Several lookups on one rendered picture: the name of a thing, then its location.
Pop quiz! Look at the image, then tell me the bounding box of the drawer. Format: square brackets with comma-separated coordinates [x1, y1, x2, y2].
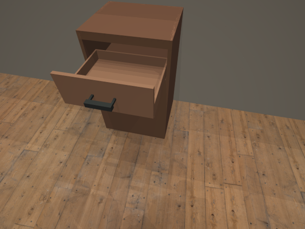
[50, 49, 167, 119]

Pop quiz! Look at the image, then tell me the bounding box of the handle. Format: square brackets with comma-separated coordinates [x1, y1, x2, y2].
[84, 94, 116, 112]

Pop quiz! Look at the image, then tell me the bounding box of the cabinet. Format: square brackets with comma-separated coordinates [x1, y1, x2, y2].
[76, 1, 183, 139]

